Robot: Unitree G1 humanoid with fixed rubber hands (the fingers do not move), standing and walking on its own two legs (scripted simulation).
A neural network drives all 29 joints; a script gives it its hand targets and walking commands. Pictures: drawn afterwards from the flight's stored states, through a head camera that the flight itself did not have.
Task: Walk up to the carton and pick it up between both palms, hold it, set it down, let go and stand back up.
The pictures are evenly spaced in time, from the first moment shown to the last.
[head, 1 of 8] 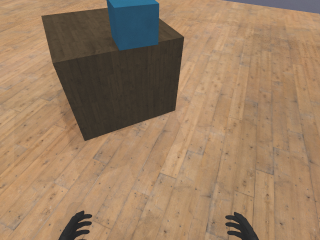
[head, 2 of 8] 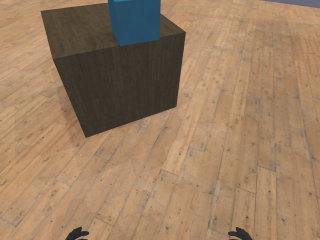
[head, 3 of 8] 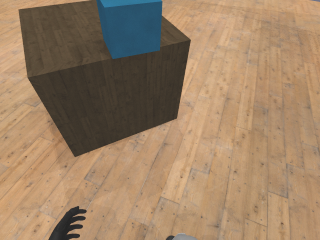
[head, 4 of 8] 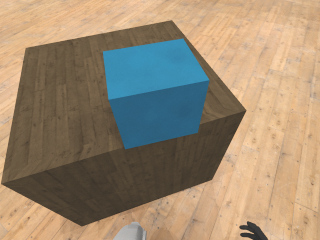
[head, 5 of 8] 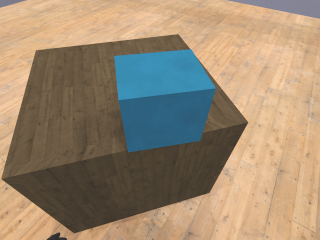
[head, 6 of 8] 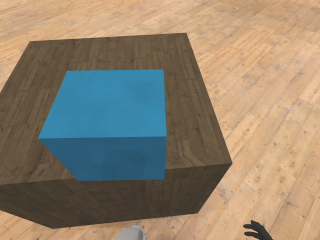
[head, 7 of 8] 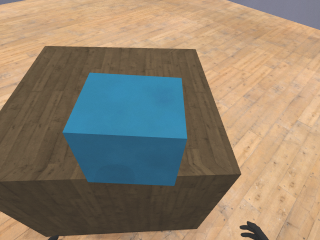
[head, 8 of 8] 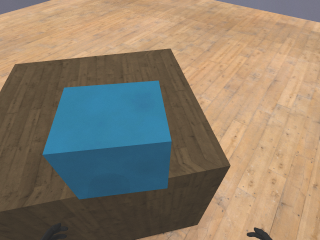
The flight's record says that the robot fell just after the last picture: no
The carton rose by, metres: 0.00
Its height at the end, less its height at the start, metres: +0.00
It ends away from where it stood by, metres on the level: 0.00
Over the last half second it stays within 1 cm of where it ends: yes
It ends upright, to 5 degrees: yes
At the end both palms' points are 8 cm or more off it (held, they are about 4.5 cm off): yes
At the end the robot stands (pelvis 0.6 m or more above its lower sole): yes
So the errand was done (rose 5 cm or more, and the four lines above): no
